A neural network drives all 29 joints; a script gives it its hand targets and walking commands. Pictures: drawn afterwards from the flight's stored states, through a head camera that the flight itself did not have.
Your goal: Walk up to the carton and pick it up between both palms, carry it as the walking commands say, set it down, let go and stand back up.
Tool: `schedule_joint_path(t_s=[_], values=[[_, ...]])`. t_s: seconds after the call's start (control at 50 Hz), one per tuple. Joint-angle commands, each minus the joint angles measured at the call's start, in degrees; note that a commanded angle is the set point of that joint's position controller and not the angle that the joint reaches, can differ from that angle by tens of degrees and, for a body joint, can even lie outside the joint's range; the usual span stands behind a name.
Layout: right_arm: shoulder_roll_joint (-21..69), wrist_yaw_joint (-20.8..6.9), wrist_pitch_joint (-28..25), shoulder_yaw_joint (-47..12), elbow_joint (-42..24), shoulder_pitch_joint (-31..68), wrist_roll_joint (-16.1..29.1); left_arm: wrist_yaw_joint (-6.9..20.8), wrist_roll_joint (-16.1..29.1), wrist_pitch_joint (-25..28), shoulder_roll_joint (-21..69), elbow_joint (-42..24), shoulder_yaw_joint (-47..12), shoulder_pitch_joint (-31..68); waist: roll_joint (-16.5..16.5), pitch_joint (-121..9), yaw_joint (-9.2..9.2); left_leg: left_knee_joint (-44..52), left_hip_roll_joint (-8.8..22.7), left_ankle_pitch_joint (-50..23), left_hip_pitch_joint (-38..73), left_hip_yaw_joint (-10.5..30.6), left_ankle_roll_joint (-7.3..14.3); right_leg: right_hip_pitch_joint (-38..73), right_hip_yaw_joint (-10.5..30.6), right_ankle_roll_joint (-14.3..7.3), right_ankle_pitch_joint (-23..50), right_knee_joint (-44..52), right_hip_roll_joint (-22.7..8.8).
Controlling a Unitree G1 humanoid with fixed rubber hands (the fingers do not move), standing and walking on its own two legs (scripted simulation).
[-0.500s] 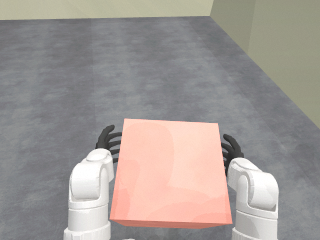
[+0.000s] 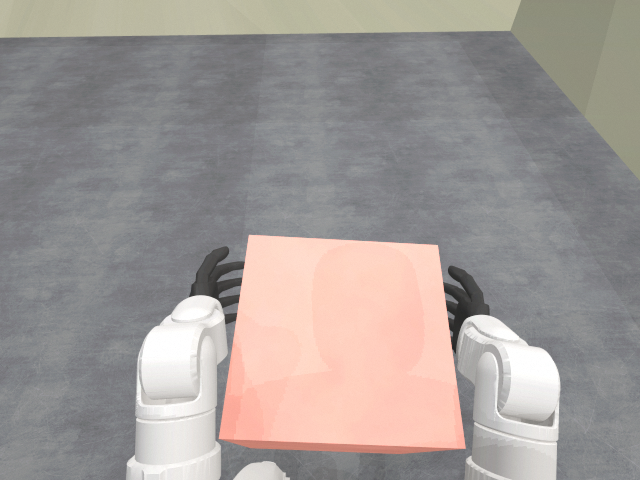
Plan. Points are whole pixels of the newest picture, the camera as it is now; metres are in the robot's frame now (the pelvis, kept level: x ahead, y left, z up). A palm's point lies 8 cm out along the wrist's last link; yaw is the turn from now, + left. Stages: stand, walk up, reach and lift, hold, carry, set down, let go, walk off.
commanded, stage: carry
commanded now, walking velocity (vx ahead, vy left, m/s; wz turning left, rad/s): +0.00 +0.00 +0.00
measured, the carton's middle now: (333, 358) +0.26 +0.00 +0.01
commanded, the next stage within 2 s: none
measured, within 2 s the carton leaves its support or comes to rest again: neither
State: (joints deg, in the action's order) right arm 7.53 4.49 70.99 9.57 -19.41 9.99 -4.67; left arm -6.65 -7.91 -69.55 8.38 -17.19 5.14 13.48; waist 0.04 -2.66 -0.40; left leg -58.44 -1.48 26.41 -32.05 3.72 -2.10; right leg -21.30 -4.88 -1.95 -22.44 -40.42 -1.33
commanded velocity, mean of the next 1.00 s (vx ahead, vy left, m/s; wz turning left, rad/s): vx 0.00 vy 0.00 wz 0.00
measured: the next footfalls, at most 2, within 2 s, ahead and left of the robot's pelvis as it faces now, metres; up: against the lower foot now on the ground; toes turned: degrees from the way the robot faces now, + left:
left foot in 0.14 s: +0.05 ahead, +0.09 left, +0.00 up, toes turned -3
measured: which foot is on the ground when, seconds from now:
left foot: up 0.00-0.12, down 0.14-1.00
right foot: down 0.00-1.00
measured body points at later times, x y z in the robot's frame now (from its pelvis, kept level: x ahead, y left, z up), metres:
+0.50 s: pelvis -0.03 -0.04 +0.00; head -0.04 -0.05 +0.45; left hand +0.24 +0.14 +0.09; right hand +0.27 -0.16 +0.08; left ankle +0.01 +0.09 -0.72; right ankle -0.02 -0.11 -0.72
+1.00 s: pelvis -0.05 -0.04 +0.00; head -0.07 -0.04 +0.45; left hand +0.22 +0.14 +0.09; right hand +0.25 -0.16 +0.08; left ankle +0.01 +0.09 -0.72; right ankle -0.02 -0.11 -0.72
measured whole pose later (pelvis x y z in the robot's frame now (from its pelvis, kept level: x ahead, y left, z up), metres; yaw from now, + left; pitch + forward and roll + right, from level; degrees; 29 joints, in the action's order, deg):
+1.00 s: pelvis -0.05 -0.04 +0.00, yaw +7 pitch +1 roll +0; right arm 7.8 5.2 71.5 9.2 -17.6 10.3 -4.7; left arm -6.1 -7.9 -69.5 8.1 -16.0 5.7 12.1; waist 0.4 -5.4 -0.5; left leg -38.7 -0.8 13.2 -26.7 1.9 0.1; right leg -21.7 -9.5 -3.5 -20.5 -40.8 -1.6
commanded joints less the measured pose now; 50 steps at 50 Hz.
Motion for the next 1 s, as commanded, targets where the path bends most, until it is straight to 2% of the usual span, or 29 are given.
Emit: schedule_joint_path(t_s=[0.0,0.02,0.04,0.06,0.08,0.1,0.12,0.14,0.16,0.18,0.2,0.22,0.26,0.28,0.32,0.34,0.38,0.4,0.44,0.5,0.6,0.66,0.68,0.7,0.72,0.8,0.88,0.94,0.98], values=[[49.22,-12.61,-1.42,-45.70,-12.32,40.90,24.98,15.97,27.29,0.51,53.66,-7.47,-37.96,30.31,-7.58,-23.06,-0.62,4.79,1.71,3.69,-3.64,-7.98,-0.71,20.49,10.42,-7.40,50.76,8.35,-17.87],[48.40,-12.56,-1.32,-46.00,-12.76,40.31,24.71,16.19,26.12,0.02,52.53,-4.72,-36.44,24.96,-10.46,-23.56,-0.81,7.82,1.40,2.57,-0.84,-9.00,-0.45,19.74,6.72,-6.92,47.39,7.68,-16.00],[48.35,-12.67,-1.06,-46.06,-12.62,40.34,24.64,16.19,26.36,0.16,52.30,-6.94,-37.85,28.37,-10.63,-21.86,-0.64,15.59,1.60,1.26,3.21,-8.67,0.32,15.59,8.60,-7.01,43.61,8.38,-16.91],[47.97,-12.76,-0.99,-44.65,-10.47,38.55,24.18,15.88,26.99,-0.19,52.95,-5.12,-38.38,27.74,-4.71,-22.54,0.06,20.54,1.39,-4.43,8.81,-9.37,0.53,12.75,6.45,-5.95,40.71,7.28,-16.27],[49.73,-12.97,-1.12,-45.45,-12.89,39.95,25.47,16.16,27.00,-0.02,54.13,-4.71,-37.62,26.28,-6.57,-24.90,0.21,28.74,1.61,-11.25,14.41,-8.36,1.05,11.85,5.25,-3.88,36.29,5.28,-15.06],[50.33,-13.43,-1.11,-44.63,-12.08,40.66,25.46,15.98,27.57,-0.05,54.07,-7.27,-38.41,29.74,1.95,-27.60,0.57,32.60,4.43,-15.94,23.63,-2.22,2.77,7.95,3.55,-0.70,25.06,2.41,-12.51],[49.17,-13.60,-0.89,-43.61,-10.82,36.36,24.08,15.81,27.10,-0.45,54.09,-6.72,-38.59,27.10,10.76,-28.16,0.70,32.39,14.71,-37.69,30.37,12.49,6.72,-2.04,2.26,3.03,9.70,-3.71,-8.29],[48.62,-13.43,-1.96,-43.66,-14.10,38.57,25.01,15.54,28.25,0.21,53.04,-10.42,-40.02,30.54,16.09,-29.11,0.83,31.23,21.25,-52.61,34.77,21.25,10.40,-8.16,1.17,5.82,-8.22,-5.51,-3.53],[49.26,-13.16,-1.79,-43.44,-10.07,34.21,23.51,15.65,28.27,-0.06,51.87,-10.12,-40.22,30.77,14.16,-27.34,0.82,30.34,21.72,-57.44,32.14,22.24,12.28,-6.29,2.64,5.26,-10.72,-6.74,-2.06],[49.83,-13.06,-1.66,-43.43,-9.50,35.68,23.58,15.84,28.16,-0.39,53.56,-5.90,-39.75,29.05,13.02,-23.21,0.75,31.18,18.74,-52.03,28.82,17.21,10.36,-4.99,1.86,4.79,-9.47,-3.46,-2.22],[50.51,-13.02,-1.74,-44.46,-12.08,39.11,24.17,15.87,28.39,0.35,52.81,-8.91,-40.22,31.48,8.63,-26.77,0.71,30.62,17.44,-49.58,30.74,14.85,9.59,-2.78,0.92,4.69,-6.57,-0.06,-2.26],[51.01,-13.03,-1.72,-43.91,-13.14,39.46,24.44,16.12,29.94,0.05,53.84,-10.40,-40.64,32.16,12.21,-28.16,0.26,30.32,15.70,-48.36,28.35,12.96,8.15,0.82,0.75,4.67,-3.20,3.79,-2.16],[50.79,-13.09,-1.73,-43.51,-10.02,37.65,23.18,16.24,28.68,-0.03,53.53,-7.26,-40.49,28.89,12.97,-28.06,-0.40,28.92,11.95,-45.59,20.35,8.55,5.13,8.84,0.22,4.14,8.39,7.42,-3.66],[50.55,-12.74,-1.73,-44.41,-11.48,38.43,22.88,16.51,28.91,0.11,53.89,-7.50,-40.44,30.32,5.39,-25.50,-0.24,26.24,8.92,-40.91,17.05,3.95,4.55,11.97,0.15,3.84,13.06,10.91,-4.78],[50.20,-12.63,-1.40,-44.58,-11.31,37.02,23.13,16.66,29.37,-0.20,53.08,-8.32,-40.06,30.83,-5.14,-25.58,0.53,21.14,4.35,-22.48,10.04,-2.23,2.48,17.83,7.08,0.85,42.38,10.67,-13.02],[50.95,-12.90,-1.27,-44.83,-11.79,40.05,23.87,16.89,29.08,-0.24,53.43,-8.16,-39.44,32.18,-10.91,-25.15,0.34,20.82,3.79,-12.22,7.31,-2.76,2.26,19.56,9.26,-1.64,44.19,11.12,-15.56],[50.08,-12.94,-0.70,-45.45,-10.29,38.52,23.98,17.01,27.51,-0.73,52.19,-4.98,-38.50,27.20,-6.73,-23.13,0.38,24.00,3.29,-12.26,12.41,-2.43,3.12,13.01,8.18,-3.12,32.01,12.69,-14.36],[50.03,-13.03,-0.34,-44.59,-6.04,33.09,22.48,16.90,26.52,-0.94,51.04,-4.64,-37.96,25.67,-1.55,-24.11,0.12,24.56,4.09,-20.65,14.73,-1.63,3.51,11.86,6.69,-2.74,31.04,10.71,-12.98],[50.99,-13.18,-0.39,-44.85,-7.73,36.50,23.06,16.99,27.13,-0.84,52.27,-4.63,-38.31,27.27,-0.39,-25.45,-0.33,24.73,6.88,-32.33,17.31,0.56,4.67,10.29,2.19,0.21,25.73,6.73,-9.11],[50.15,-12.97,-0.05,-44.50,-5.83,38.00,22.38,17.31,26.95,-1.31,51.69,-2.43,-37.75,29.43,-1.80,-21.08,-0.16,27.23,7.10,-24.58,14.55,2.05,5.06,8.34,4.63,0.19,13.16,10.36,-8.66],[48.87,-13.01,-0.35,-43.04,-3.15,34.86,20.98,17.39,26.46,-0.72,51.36,-0.17,-36.56,27.70,-3.65,-22.03,0.19,26.36,5.62,-21.41,15.71,0.30,4.17,7.86,5.48,-0.49,13.47,13.30,-10.18],[48.49,-13.01,-0.95,-43.42,-6.17,40.30,22.28,17.67,26.85,-0.62,52.14,0.92,-37.08,28.10,-0.79,-19.77,-0.16,28.36,6.28,-23.92,13.78,1.20,4.56,7.92,3.73,-0.30,14.37,10.88,-9.40],[50.01,-13.09,-0.97,-44.04,-5.30,38.16,22.43,17.44,26.21,-0.50,50.76,-0.04,-36.62,27.64,-4.43,-21.87,-0.10,27.21,6.04,-22.74,15.46,1.30,4.68,8.02,4.26,-0.43,13.10,12.34,-9.30],[48.56,-12.93,-1.48,-43.78,-6.99,38.97,21.22,17.67,26.28,-0.25,52.21,1.07,-36.93,27.95,-2.76,-20.50,-0.31,28.59,7.30,-27.52,15.09,2.73,5.13,7.56,3.26,-0.01,12.79,10.61,-7.92],[48.88,-12.84,-0.77,-43.18,-4.20,39.00,21.62,17.42,25.80,-0.49,51.44,1.23,-36.33,28.55,-0.27,-18.79,-0.43,30.52,7.42,-22.91,14.47,2.31,4.72,6.00,3.32,-0.22,4.92,11.49,-7.99],[48.98,-13.29,-1.47,-42.73,-3.07,38.11,21.29,17.17,25.85,-0.04,51.17,1.18,-36.90,29.10,1.45,-19.74,-0.22,30.66,7.61,-21.43,14.89,3.35,4.89,5.77,3.87,-0.24,4.01,12.19,-7.40],[49.56,-12.78,-1.30,-43.02,-2.38,36.56,20.88,17.63,26.35,-0.14,51.58,1.49,-35.90,30.03,-5.64,-17.29,0.24,24.90,3.93,-16.35,10.32,-0.58,3.32,6.95,9.12,-1.18,12.31,16.68,-12.06],[50.24,-13.09,-1.55,-42.66,-3.20,37.97,21.34,17.01,25.36,-0.19,51.04,0.54,-36.39,29.32,1.24,-19.64,-0.12,28.91,6.79,-25.62,13.93,3.22,4.66,6.80,3.15,-0.53,7.95,11.81,-7.59],[50.13,-13.03,-1.46,-43.24,-3.63,37.48,21.70,16.92,26.16,0.22,50.62,-0.68,-36.89,30.36,0.41,-19.53,-0.28,29.52,7.19,-25.66,13.20,2.98,4.58,7.90,2.63,-0.54,8.55,10.67,-7.00]])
